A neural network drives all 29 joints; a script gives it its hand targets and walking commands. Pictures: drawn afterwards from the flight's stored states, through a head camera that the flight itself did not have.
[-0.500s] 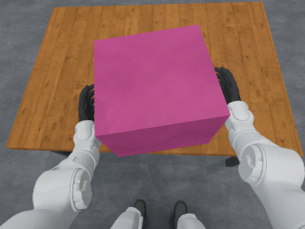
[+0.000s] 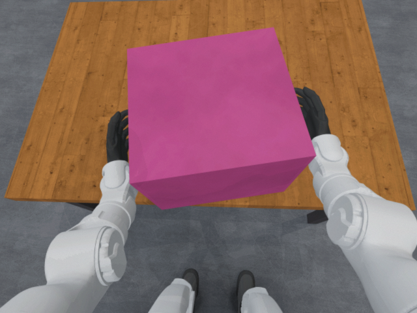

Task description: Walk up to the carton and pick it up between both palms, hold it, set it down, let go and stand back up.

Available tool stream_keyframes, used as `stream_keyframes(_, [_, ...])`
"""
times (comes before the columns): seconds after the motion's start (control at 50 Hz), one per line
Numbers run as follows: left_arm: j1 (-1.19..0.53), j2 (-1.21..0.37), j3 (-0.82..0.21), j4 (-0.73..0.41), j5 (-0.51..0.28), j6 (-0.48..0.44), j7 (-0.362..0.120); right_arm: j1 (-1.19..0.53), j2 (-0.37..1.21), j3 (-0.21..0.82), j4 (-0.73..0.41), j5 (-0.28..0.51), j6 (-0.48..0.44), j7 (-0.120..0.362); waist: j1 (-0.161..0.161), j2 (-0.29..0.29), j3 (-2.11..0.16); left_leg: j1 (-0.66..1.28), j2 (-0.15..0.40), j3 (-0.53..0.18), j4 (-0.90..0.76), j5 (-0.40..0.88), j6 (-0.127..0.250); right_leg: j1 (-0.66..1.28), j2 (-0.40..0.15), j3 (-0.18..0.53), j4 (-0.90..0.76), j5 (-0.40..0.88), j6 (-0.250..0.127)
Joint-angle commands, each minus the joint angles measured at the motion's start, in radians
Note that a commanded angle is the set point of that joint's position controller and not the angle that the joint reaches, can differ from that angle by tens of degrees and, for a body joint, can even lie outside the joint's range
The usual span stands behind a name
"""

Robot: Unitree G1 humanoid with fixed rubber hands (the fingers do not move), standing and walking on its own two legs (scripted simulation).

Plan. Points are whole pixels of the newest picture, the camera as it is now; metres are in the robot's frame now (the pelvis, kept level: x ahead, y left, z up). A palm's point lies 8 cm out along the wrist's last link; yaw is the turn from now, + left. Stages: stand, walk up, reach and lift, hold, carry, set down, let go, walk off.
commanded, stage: set down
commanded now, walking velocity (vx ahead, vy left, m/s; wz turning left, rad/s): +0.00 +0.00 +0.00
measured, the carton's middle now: (212, 126) +0.48 +0.05 -0.07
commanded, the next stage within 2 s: none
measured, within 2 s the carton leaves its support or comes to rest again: neither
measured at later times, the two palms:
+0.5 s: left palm (119, 153) +0.38 +0.23 -0.03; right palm (315, 129) +0.47 -0.15 -0.02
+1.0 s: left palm (122, 151) +0.39 +0.24 -0.05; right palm (313, 128) +0.47 -0.15 -0.03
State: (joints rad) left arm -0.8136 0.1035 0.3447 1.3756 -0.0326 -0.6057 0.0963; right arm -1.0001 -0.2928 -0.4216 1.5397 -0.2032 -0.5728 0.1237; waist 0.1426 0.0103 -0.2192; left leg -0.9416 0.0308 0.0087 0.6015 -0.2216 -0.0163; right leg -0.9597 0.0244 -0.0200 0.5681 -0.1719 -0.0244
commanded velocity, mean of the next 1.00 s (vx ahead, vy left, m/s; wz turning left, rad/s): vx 0.00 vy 0.00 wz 0.00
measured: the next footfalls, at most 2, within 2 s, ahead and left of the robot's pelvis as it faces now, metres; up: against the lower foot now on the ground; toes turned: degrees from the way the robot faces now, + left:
none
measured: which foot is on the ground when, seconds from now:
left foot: down 0.00-1.00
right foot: down 0.00-1.00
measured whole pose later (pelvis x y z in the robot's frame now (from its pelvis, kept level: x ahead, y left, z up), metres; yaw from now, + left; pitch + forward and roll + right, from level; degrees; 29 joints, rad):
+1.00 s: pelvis +0.01 +0.01 +0.00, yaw -1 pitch +33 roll -1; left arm -0.85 0.13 0.41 1.46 0.03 -0.66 0.12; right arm -1.00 -0.29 -0.42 1.54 -0.22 -0.59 0.15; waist 0.12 0.00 -0.20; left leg -0.96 0.03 0.02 0.65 -0.26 -0.01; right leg -0.98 0.02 -0.01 0.61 -0.20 -0.02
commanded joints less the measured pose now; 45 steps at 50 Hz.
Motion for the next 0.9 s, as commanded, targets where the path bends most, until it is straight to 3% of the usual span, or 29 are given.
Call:
stream_keyframes(0.0, [-0.44, -0.406, -0.189, -0.052, 0.133, 0.03, -0.114, -0.36, 0.469, 0.147, 0.046, -0.16, 0.012, 0.136, -0.006, -0.099, -0.545, 0.161, -0.02, 0.109, -0.028, 0.182, 0.014, 0.435, -0.007, -0.044, -0.03, 0.072, 0.038])
stream_keyframes(0.02, [-0.453, -0.428, -0.195, -0.069, 0.14, 0.026, -0.112, -0.36, 0.479, 0.142, 0.043, -0.164, 0.011, 0.137, -0.001, -0.084, -0.55, 0.186, -0.019, 0.105, -0.019, 0.181, 0.014, 0.411, -0.01, -0.043, -0.018, 0.064, 0.037])
stream_keyframes(0.14, [-0.439, -0.424, -0.163, -0.015, 0.155, 0.019, -0.119, -0.355, 0.521, 0.143, 0.047, -0.187, 0.026, 0.137, -0.002, -0.13, -0.492, 0.109, -0.022, 0.104, -0.031, 0.108, 0.037, 0.437, -0.017, -0.029, -0.024, 0.025, 0.037])
stream_keyframes(0.16, [-0.46, -0.411, -0.175, -0.015, 0.145, 0.016, -0.121, -0.355, 0.51, 0.146, 0.049, -0.179, 0.023, 0.142, -0.012, -0.109, -0.502, 0.102, -0.019, 0.103, -0.021, 0.103, 0.036, 0.428, -0.028, -0.02, -0.013, 0.009, 0.034])
stream_keyframes(0.18, [-0.433, -0.393, -0.167, -0.024, 0.147, 0.015, -0.118, -0.337, 0.498, 0.161, 0.049, -0.174, 0.023, 0.142, 0.004, -0.119, -0.507, 0.092, -0.022, 0.111, -0.021, 0.127, 0.032, 0.448, -0.022, -0.023, -0.012, 0.048, 0.037])
stream_keyframes(0.2, [-0.467, -0.45, -0.176, -0.035, 0.146, 0.01, -0.121, -0.35, 0.557, 0.147, 0.059, -0.189, 0.025, 0.143, -0.021, -0.109, -0.498, 0.099, -0.023, 0.103, -0.029, 0.11, 0.034, 0.446, -0.024, -0.028, -0.025, 0.003, 0.039])
stream_keyframes(0.24, [-0.454, -0.445, -0.181, -0.034, 0.151, 0.007, -0.123, -0.327, 0.547, 0.139, 0.059, -0.196, 0.026, 0.144, -0.019, -0.098, -0.485, 0.145, -0.013, 0.091, -0.028, 0.114, 0.029, 0.41, -0.021, -0.033, -0.029, -0.025, 0.032])
stream_keyframes(0.26, [-0.444, -0.383, -0.183, -0.032, 0.14, 0.012, -0.114, -0.32, 0.451, 0.134, 0.045, -0.178, 0.019, 0.14, -0.023, -0.089, -0.511, 0.177, -0.014, 0.094, -0.024, 0.138, 0.021, 0.416, -0.015, -0.042, -0.028, -0.001, 0.031])
stream_keyframes(0.28, [-0.453, -0.43, -0.186, -0.027, 0.147, 0.009, -0.117, -0.322, 0.517, 0.129, 0.069, -0.19, 0.029, 0.137, -0.037, -0.11, -0.472, 0.145, -0.013, 0.093, -0.01, 0.122, 0.029, 0.388, -0.023, -0.033, -0.025, -0.012, 0.031])
stream_keyframes(0.32, [-0.448, -0.424, -0.18, -0.016, 0.149, 0.01, -0.113, -0.342, 0.498, 0.143, 0.053, -0.182, 0.02, 0.143, -0.012, -0.094, -0.472, 0.147, -0.008, 0.095, -0.012, 0.15, 0.023, 0.394, -0.018, -0.035, -0.022, -0.003, 0.028])
stream_keyframes(0.36, [-0.463, -0.448, -0.174, -0.004, 0.15, 0.005, -0.121, -0.322, 0.544, 0.127, 0.074, -0.204, 0.025, 0.143, -0.033, -0.12, -0.458, 0.126, -0.014, 0.1, -0.018, 0.121, 0.031, 0.404, -0.025, -0.033, -0.031, -0.016, 0.033])
stream_keyframes(0.38, [-0.424, -0.381, -0.159, -0.01, 0.155, 0.006, -0.117, -0.304, 0.466, 0.131, 0.057, -0.191, 0.02, 0.144, -0.014, -0.102, -0.479, 0.149, -0.016, 0.099, -0.021, 0.125, 0.022, 0.424, -0.017, -0.034, -0.026, -0.001, 0.032])
stream_keyframes(0.42, [-0.448, -0.448, -0.159, 0.006, 0.167, -0.001, -0.12, -0.308, 0.557, 0.131, 0.078, -0.203, 0.033, 0.146, -0.035, -0.112, -0.435, 0.126, -0.016, 0.09, -0.017, 0.106, 0.034, 0.408, -0.026, -0.022, -0.035, -0.038, 0.033])
stream_keyframes(0.44, [-0.441, -0.351, -0.146, 0.002, 0.173, 0.0, -0.113, -0.287, 0.486, 0.135, 0.076, -0.192, 0.033, 0.146, -0.023, -0.092, -0.474, 0.123, -0.014, 0.099, -0.019, 0.108, 0.031, 0.423, -0.028, -0.022, -0.022, -0.013, 0.03])
stream_keyframes(0.48, [-0.421, -0.391, -0.143, 0.007, 0.18, -0.008, -0.11, -0.312, 0.514, 0.145, 0.035, -0.192, 0.025, 0.142, -0.006, -0.097, -0.47, 0.132, -0.015, 0.094, -0.001, 0.146, 0.029, 0.419, -0.021, -0.027, -0.01, 0.025, 0.033])
stream_keyframes(0.5, [-0.443, -0.41, -0.157, 0.009, 0.174, -0.009, -0.111, -0.321, 0.518, 0.136, 0.045, -0.195, 0.023, 0.146, -0.023, -0.083, -0.447, 0.131, -0.01, 0.092, 0.002, 0.139, 0.027, 0.388, -0.025, -0.028, -0.013, -0.019, 0.03])
stream_keyframes(0.52, [-0.44, -0.452, -0.159, 0.012, 0.178, -0.009, -0.115, -0.321, 0.54, 0.131, 0.061, -0.195, 0.025, 0.148, -0.019, -0.064, -0.429, 0.135, -0.006, 0.085, 0.001, 0.107, 0.027, 0.38, -0.031, -0.032, -0.021, -0.067, 0.029])
stream_keyframes(0.54, [-0.446, -0.418, -0.159, 0.016, 0.175, -0.004, -0.115, -0.293, 0.509, 0.111, 0.09, -0.206, 0.031, 0.147, -0.033, -0.078, -0.436, 0.119, -0.008, 0.094, -0.004, 0.088, 0.027, 0.386, -0.029, -0.029, -0.029, -0.071, 0.023])
stream_keyframes(0.56, [-0.428, -0.354, -0.145, 0.012, 0.174, 0.003, -0.102, -0.287, 0.444, 0.131, 0.053, -0.186, 0.032, 0.147, -0.013, -0.092, -0.463, 0.132, -0.008, 0.091, -0.02, 0.094, 0.03, 0.416, -0.023, -0.029, -0.019, -0.029, 0.024])
stream_keyframes(0.58, [-0.429, -0.393, -0.118, 0.032, 0.2, -0.003, -0.109, -0.292, 0.551, 0.12, 0.072, -0.211, 0.044, 0.141, -0.013, -0.118, -0.416, 0.097, -0.019, 0.092, -0.007, 0.101, 0.039, 0.397, -0.029, -0.012, -0.028, -0.036, 0.032])
stream_keyframes(0.6, [-0.435, -0.383, -0.136, 0.001, 0.183, -0.005, -0.109, -0.277, 0.514, 0.135, 0.056, -0.197, 0.04, 0.147, -0.026, -0.09, -0.452, 0.134, -0.017, 0.091, -0.005, 0.114, 0.029, 0.415, -0.028, -0.018, -0.016, -0.031, 0.027])
stream_keyframes(0.62, [-0.442, -0.369, -0.115, 0.036, 0.192, -0.011, -0.108, -0.302, 0.514, 0.125, 0.059, -0.213, 0.037, 0.144, -0.01, -0.11, -0.435, 0.102, -0.021, 0.092, 0.005, 0.114, 0.035, 0.402, -0.029, -0.013, -0.015, -0.028, 0.032])
stream_keyframes(0.64, [-0.44, -0.422, -0.129, 0.023, 0.193, -0.016, -0.111, -0.283, 0.537, 0.124, 0.065, -0.216, 0.034, 0.148, -0.03, -0.11, -0.439, 0.105, -0.019, 0.088, -0.001, 0.09, 0.034, 0.395, -0.033, -0.011, -0.025, -0.052, 0.031])
stream_keyframes(0.66, [-0.426, -0.38, -0.141, 0.026, 0.178, -0.019, -0.11, -0.276, 0.487, 0.116, 0.062, -0.205, 0.024, 0.144, -0.03, -0.078, -0.46, 0.12, -0.014, 0.086, 0.01, 0.123, 0.027, 0.394, -0.036, -0.01, -0.006, -0.012, 0.022])
stream_keyframes(0.7, [-0.43, -0.353, -0.117, 0.028, 0.195, -0.016, -0.104, -0.269, 0.473, 0.14, 0.058, -0.19, 0.033, 0.147, -0.018, -0.076, -0.438, 0.139, -0.013, 0.082, 0.005, 0.122, 0.027, 0.394, -0.036, -0.009, -0.01, -0.027, 0.021])
stream_keyframes(0.74, [-0.43, -0.415, -0.113, 0.059, 0.206, -0.02, -0.114, -0.27, 0.562, 0.124, 0.086, -0.207, 0.038, 0.142, -0.031, -0.081, -0.383, 0.122, -0.013, 0.08, 0.001, 0.115, 0.032, 0.381, -0.035, -0.011, -0.034, -0.065, 0.021])
stream_keyframes(0.84, [-0.399, -0.253, -0.079, 0.046, 0.195, -0.023, -0.083, -0.245, 0.408, 0.121, 0.082, -0.167, 0.028, 0.133, -0.012, -0.051, -0.451, 0.182, -0.004, 0.081, 0.01, 0.174, 0.013, 0.374, -0.029, -0.011, -0.019, -0.029, 0.023])
stream_keyframes(0.86, [-0.394, -0.286, -0.103, 0.036, 0.178, -0.024, -0.079, -0.262, 0.381, 0.115, 0.064, -0.159, 0.02, 0.129, -0.018, -0.06, -0.45, 0.186, -0.004, 0.08, 0.012, 0.202, 0.013, 0.357, -0.023, -0.014, -0.027, -0.018, 0.016])
stream_keyframes(0.88, [-0.415, -0.251, -0.075, 0.037, 0.179, -0.026, -0.073, -0.288, 0.377, 0.127, 0.062, -0.144, 0.024, 0.123, 0.002, -0.063, -0.463, 0.169, -0.004, 0.08, 0.023, 0.191, 0.018, 0.343, -0.029, -0.008, -0.017, -0.031, 0.02])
